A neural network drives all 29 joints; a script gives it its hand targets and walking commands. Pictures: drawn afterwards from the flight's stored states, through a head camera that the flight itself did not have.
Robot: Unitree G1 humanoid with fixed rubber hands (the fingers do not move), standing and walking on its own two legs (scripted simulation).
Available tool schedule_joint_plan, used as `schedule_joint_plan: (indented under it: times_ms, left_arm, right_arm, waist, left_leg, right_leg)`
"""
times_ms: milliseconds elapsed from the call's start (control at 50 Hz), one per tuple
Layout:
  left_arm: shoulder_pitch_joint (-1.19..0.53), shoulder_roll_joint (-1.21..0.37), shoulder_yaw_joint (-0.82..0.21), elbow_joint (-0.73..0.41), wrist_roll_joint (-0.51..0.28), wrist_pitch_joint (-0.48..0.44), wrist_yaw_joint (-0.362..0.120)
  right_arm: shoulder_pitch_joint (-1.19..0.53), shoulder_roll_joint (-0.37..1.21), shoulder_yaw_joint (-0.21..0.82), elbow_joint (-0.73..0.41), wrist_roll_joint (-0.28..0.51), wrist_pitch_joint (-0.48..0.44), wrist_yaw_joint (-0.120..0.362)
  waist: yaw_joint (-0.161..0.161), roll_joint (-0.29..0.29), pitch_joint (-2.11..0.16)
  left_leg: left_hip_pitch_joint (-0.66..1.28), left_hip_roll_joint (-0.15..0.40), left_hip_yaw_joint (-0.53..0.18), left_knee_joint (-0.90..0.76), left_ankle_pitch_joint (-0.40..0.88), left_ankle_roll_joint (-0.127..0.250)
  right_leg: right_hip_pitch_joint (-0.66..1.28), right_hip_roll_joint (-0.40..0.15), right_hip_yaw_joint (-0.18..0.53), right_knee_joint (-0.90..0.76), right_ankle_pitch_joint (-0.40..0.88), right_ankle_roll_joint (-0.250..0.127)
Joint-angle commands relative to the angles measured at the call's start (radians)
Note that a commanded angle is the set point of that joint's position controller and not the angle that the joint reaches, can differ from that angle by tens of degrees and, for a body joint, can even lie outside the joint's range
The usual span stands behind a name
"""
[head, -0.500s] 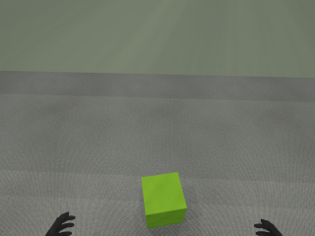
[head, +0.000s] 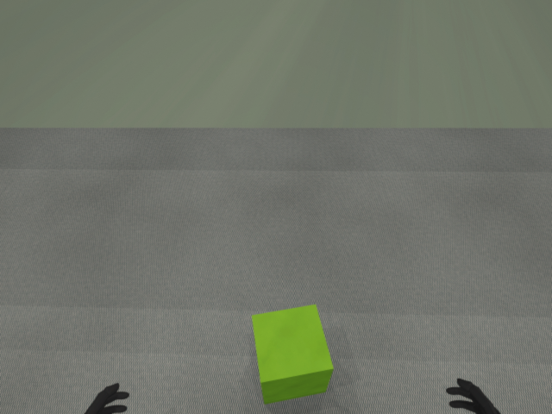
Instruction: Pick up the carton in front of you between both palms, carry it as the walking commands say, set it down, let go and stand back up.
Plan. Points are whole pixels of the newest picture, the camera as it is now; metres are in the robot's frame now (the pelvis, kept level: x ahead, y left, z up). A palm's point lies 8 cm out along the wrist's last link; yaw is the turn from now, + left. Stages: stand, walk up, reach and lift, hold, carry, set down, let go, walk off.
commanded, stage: stand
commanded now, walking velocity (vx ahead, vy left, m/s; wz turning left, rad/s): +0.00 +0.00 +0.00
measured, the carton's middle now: (289, 355) +0.44 -0.03 -0.65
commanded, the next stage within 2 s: none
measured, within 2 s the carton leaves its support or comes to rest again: neither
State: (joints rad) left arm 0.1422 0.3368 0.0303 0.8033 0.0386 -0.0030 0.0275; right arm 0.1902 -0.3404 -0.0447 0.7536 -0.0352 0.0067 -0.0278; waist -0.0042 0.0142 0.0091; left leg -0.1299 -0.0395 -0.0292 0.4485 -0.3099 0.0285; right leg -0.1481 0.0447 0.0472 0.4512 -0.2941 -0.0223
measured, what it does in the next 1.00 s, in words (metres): stands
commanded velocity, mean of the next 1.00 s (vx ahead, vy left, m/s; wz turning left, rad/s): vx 0.00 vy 0.00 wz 0.00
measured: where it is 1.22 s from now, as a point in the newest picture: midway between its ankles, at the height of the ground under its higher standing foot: outside the picture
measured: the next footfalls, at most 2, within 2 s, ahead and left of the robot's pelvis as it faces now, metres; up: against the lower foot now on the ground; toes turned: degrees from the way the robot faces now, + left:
none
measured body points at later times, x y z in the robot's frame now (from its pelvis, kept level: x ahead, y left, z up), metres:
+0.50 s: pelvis -0.02 -0.01 +0.01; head -0.01 -0.01 +0.46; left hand +0.11 +0.29 -0.10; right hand +0.09 -0.32 -0.11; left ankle -0.05 +0.10 -0.74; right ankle -0.03 -0.11 -0.74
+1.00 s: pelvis -0.03 -0.01 +0.01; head -0.03 -0.01 +0.46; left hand +0.09 +0.29 -0.11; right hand +0.07 -0.33 -0.11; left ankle -0.05 +0.10 -0.74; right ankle -0.03 -0.11 -0.74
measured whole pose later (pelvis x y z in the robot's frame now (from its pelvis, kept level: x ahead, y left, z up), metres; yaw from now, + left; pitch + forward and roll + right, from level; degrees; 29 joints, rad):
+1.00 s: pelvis -0.03 -0.01 +0.01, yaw -1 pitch -2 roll +0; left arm 0.12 0.37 0.00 1.00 0.02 -0.02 0.02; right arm 0.15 -0.38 -0.02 0.97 -0.02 -0.01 -0.01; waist 0.00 0.00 0.03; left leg -0.09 -0.01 -0.02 0.35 -0.22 0.01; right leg -0.11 0.06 0.06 0.34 -0.19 -0.04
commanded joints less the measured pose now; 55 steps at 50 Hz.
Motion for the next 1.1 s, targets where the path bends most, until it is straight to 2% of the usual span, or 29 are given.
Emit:
schedule_joint_plan:
  times_ms: [0, 40, 100, 120, 180, 200, 280, 300, 320, 380, 400, 440, 460, 480, 520, 560, 640, 660, 700, 720, 740, 800, 820, 880, 900, 940, 980, 1000, 1080]
  left_arm:
    - [-0.044, 0.168, 0.028, -0.011, -0.004, -0.024, 0.000]
    - [-0.044, 0.155, 0.034, -0.018, -0.016, -0.019, -0.001]
    - [-0.022, 0.180, 0.035, -0.007, 0.007, -0.020, 0.002]
    - [-0.050, 0.173, 0.030, -0.013, -0.002, -0.022, -0.003]
    - [-0.062, 0.171, 0.027, 0.025, -0.014, -0.020, -0.003]
    - [-0.072, 0.174, 0.030, 0.014, -0.016, -0.023, -0.005]
    - [-0.039, 0.179, 0.015, 0.022, -0.023, -0.026, -0.009]
    - [-0.059, 0.201, 0.018, 0.055, -0.010, -0.024, -0.007]
    - [-0.066, 0.197, 0.019, 0.065, -0.009, -0.019, -0.005]
    - [-0.045, 0.178, 0.009, 0.066, -0.017, -0.028, -0.006]
    - [-0.043, 0.183, 0.013, 0.075, -0.016, -0.033, -0.007]
    - [-0.065, 0.207, 0.017, 0.085, -0.009, -0.025, -0.003]
    - [-0.053, 0.194, 0.012, 0.091, -0.017, -0.022, -0.005]
    - [-0.038, 0.225, 0.015, 0.096, -0.012, -0.030, -0.010]
    - [-0.060, 0.185, 0.015, 0.091, -0.001, -0.028, -0.006]
    - [-0.047, 0.183, 0.005, 0.105, -0.026, -0.026, -0.006]
    - [-0.057, 0.187, 0.003, 0.124, -0.017, -0.016, -0.004]
    - [-0.086, 0.182, -0.001, 0.129, -0.020, -0.023, -0.007]
    - [-0.072, 0.189, 0.008, 0.122, -0.010, -0.026, -0.006]
    - [-0.035, 0.198, -0.001, 0.130, -0.019, -0.029, -0.009]
    - [-0.045, 0.203, 0.007, 0.146, -0.010, -0.023, -0.008]
    - [-0.102, 0.222, 0.016, 0.143, -0.019, -0.030, -0.008]
    - [-0.080, 0.198, 0.002, 0.137, -0.017, -0.035, -0.009]
    - [-0.092, 0.187, -0.001, 0.155, -0.011, -0.021, -0.008]
    - [-0.092, 0.194, -0.011, 0.139, -0.025, -0.027, -0.007]
    - [-0.068, 0.225, 0.004, 0.172, -0.023, -0.028, -0.006]
    - [-0.064, 0.217, -0.005, 0.160, -0.033, -0.036, -0.011]
    - [-0.065, 0.218, -0.004, 0.166, -0.018, -0.031, -0.010]
    - [-0.066, 0.210, -0.007, 0.186, -0.031, -0.030, -0.014]
  right_arm:
    - [-0.029, -0.158, -0.043, -0.030, 0.005, -0.019, 0.000]
    - [-0.024, -0.159, -0.035, -0.005, 0.003, -0.022, -0.002]
    - [-0.034, -0.189, -0.037, 0.006, -0.006, -0.023, 0.008]
    - [-0.045, -0.184, -0.042, -0.004, 0.002, -0.022, 0.002]
    - [-0.048, -0.160, -0.025, 0.020, 0.004, -0.016, 0.008]
    - [-0.043, -0.160, -0.017, 0.024, 0.005, -0.026, 0.009]
    - [-0.017, -0.168, -0.023, 0.049, 0.013, -0.027, 0.009]
    - [-0.034, -0.198, -0.023, 0.057, 0.012, -0.017, 0.008]
    - [-0.030, -0.189, -0.021, 0.079, 0.010, -0.020, 0.013]
    - [-0.066, -0.206, -0.024, 0.082, 0.017, -0.022, 0.009]
    - [-0.036, -0.181, -0.010, 0.085, 0.015, -0.024, 0.007]
    - [-0.067, -0.190, -0.008, 0.088, 0.008, -0.024, 0.007]
    - [-0.065, -0.184, -0.008, 0.093, 0.013, -0.023, 0.009]
    - [-0.047, -0.183, -0.005, 0.102, 0.010, -0.027, 0.009]
    - [-0.050, -0.199, -0.013, 0.108, 0.006, -0.027, 0.003]
    - [-0.059, -0.226, -0.015, 0.110, 0.007, -0.023, 0.007]
    - [-0.051, -0.188, -0.009, 0.130, 0.009, -0.026, 0.013]
    - [-0.058, -0.203, 0.002, 0.123, 0.015, -0.029, 0.010]
    - [-0.051, -0.207, -0.011, 0.129, 0.017, -0.031, 0.009]
    - [-0.065, -0.221, -0.016, 0.141, 0.015, -0.022, 0.009]
    - [-0.092, -0.191, -0.008, 0.132, 0.013, -0.027, 0.014]
    - [-0.055, -0.208, -0.007, 0.154, 0.011, -0.028, 0.014]
    - [-0.063, -0.195, -0.003, 0.152, 0.015, -0.030, 0.012]
    - [-0.081, -0.230, -0.007, 0.172, 0.021, -0.028, 0.012]
    - [-0.084, -0.195, -0.001, 0.164, 0.020, -0.030, 0.012]
    - [-0.079, -0.221, -0.006, 0.159, 0.020, -0.025, 0.017]
    - [-0.057, -0.184, 0.005, 0.169, 0.020, -0.029, 0.018]
    - [-0.053, -0.217, 0.000, 0.186, 0.019, -0.028, 0.017]
    - [-0.084, -0.218, 0.003, 0.176, 0.026, -0.034, 0.014]
  waist:
    - [-0.022, -0.027, -0.030]
    - [0.007, -0.081, -0.036]
    - [0.000, 0.040, 0.018]
    - [-0.016, -0.040, -0.007]
    - [-0.003, 0.034, -0.055]
    - [-0.002, -0.037, -0.071]
    - [-0.004, 0.016, -0.057]
    - [-0.001, -0.017, 0.013]
    - [-0.013, 0.011, 0.000]
    - [0.013, -0.010, -0.008]
    - [-0.009, -0.043, -0.034]
    - [0.010, -0.015, -0.022]
    - [-0.002, 0.046, -0.020]
    - [0.005, -0.029, -0.044]
    - [0.003, 0.015, -0.027]
    - [0.019, 0.002, -0.006]
    - [0.001, -0.040, -0.018]
    - [-0.001, 0.000, 0.037]
    - [-0.002, -0.055, 0.008]
    - [0.015, -0.001, 0.015]
    - [0.013, -0.072, -0.003]
    - [-0.006, -0.049, -0.040]
    - [0.005, 0.006, 0.001]
    - [-0.001, 0.004, -0.013]
    - [0.003, -0.053, 0.003]
    - [-0.018, 0.061, 0.061]
    - [0.003, 0.008, 0.005]
    - [-0.014, -0.020, -0.011]
    - [0.000, -0.019, -0.017]
  left_leg:
    - [-0.012, 0.128, -0.109, -0.080, 0.318, -0.011]
    - [-0.010, 0.133, -0.123, -0.078, 0.335, -0.004]
    - [0.006, 0.135, -0.125, -0.090, 0.231, 0.003]
    - [-0.016, 0.141, -0.124, -0.094, 0.230, 0.004]
    - [0.018, 0.139, -0.117, -0.104, 0.197, -0.008]
    - [0.006, 0.140, -0.124, -0.098, 0.242, -0.005]
    - [0.012, 0.146, -0.125, -0.104, 0.219, 0.004]
    - [0.005, 0.135, -0.114, -0.121, 0.228, -0.013]
    - [0.020, 0.139, -0.099, -0.118, 0.219, -0.010]
    - [-0.013, 0.134, -0.101, -0.111, 0.230, -0.012]
    - [0.033, 0.150, -0.122, -0.122, 0.250, 0.000]
    - [0.016, 0.139, -0.108, -0.123, 0.267, -0.006]
    - [0.028, 0.139, -0.098, -0.115, 0.308, -0.012]
    - [0.054, 0.141, -0.104, -0.115, 0.290, -0.012]
    - [0.043, 0.135, -0.107, -0.119, 0.375, -0.008]
    - [0.041, 0.150, -0.096, -0.120, 0.302, -0.005]
    - [0.022, 0.148, -0.110, -0.161, 0.173, -0.006]
    - [0.004, 0.137, -0.095, -0.162, 0.200, -0.003]
    - [0.016, 0.146, -0.116, -0.145, 0.219, 0.001]
    - [0.024, 0.151, -0.115, -0.144, 0.207, 0.007]
    - [0.032, 0.144, -0.100, -0.124, 0.213, 0.006]
    - [0.031, 0.130, -0.085, -0.153, 0.185, -0.009]
    - [0.044, 0.146, -0.099, -0.161, 0.218, -0.017]
    - [0.060, 0.149, -0.096, -0.166, 0.182, -0.007]
    - [0.027, 0.158, -0.116, -0.142, 0.192, -0.004]
    - [-0.002, 0.142, -0.093, -0.165, 0.158, 0.003]
    - [0.026, 0.151, -0.094, -0.148, 0.156, 0.007]
    - [0.034, 0.149, -0.107, -0.166, 0.161, 0.000]
    - [0.033, 0.157, -0.097, -0.139, 0.233, -0.006]
  right_leg:
    - [0.035, -0.124, 0.118, -0.043, 0.353, -0.001]
    - [0.024, -0.127, 0.114, -0.061, 0.329, -0.001]
    - [0.014, -0.101, 0.113, -0.093, 0.255, -0.008]
    - [0.031, -0.120, 0.111, -0.080, 0.281, -0.009]
    - [0.041, -0.127, 0.146, -0.106, 0.242, -0.017]
    - [0.077, -0.124, 0.124, -0.087, 0.302, -0.007]
    - [0.049, -0.137, 0.136, -0.101, 0.256, -0.021]
    - [0.019, -0.120, 0.134, -0.109, 0.282, -0.007]
    - [0.016, -0.125, 0.139, -0.124, 0.289, -0.010]
    - [0.053, -0.123, 0.139, -0.128, 0.309, 0.000]
    - [0.064, -0.131, 0.130, -0.110, 0.305, -0.016]
    - [0.065, -0.123, 0.120, -0.115, 0.349, -0.005]
    - [0.054, -0.129, 0.126, -0.115, 0.384, -0.010]
    - [0.061, -0.135, 0.140, -0.115, 0.377, -0.006]
    - [0.071, -0.121, 0.108, -0.097, 0.395, -0.015]
    - [0.028, -0.138, 0.139, -0.115, 0.333, -0.009]
    - [0.043, -0.146, 0.142, -0.139, 0.249, -0.004]
    - [0.018, -0.141, 0.166, -0.156, 0.233, -0.006]
    - [0.028, -0.135, 0.138, -0.146, 0.252, -0.014]
    - [0.025, -0.142, 0.160, -0.155, 0.269, -0.007]
    - [0.042, -0.119, 0.136, -0.155, 0.272, 0.002]
    - [0.073, -0.137, 0.159, -0.168, 0.240, 0.002]
    - [0.030, -0.144, 0.142, -0.145, 0.264, -0.008]
    - [0.016, -0.126, 0.143, -0.168, 0.222, -0.009]
    - [0.017, -0.129, 0.131, -0.180, 0.231, -0.007]
    - [-0.005, -0.125, 0.154, -0.172, 0.195, -0.003]
    - [0.033, -0.132, 0.164, -0.191, 0.233, -0.010]
    - [0.059, -0.134, 0.160, -0.172, 0.233, -0.014]
    - [0.049, -0.127, 0.132, -0.165, 0.295, 0.006]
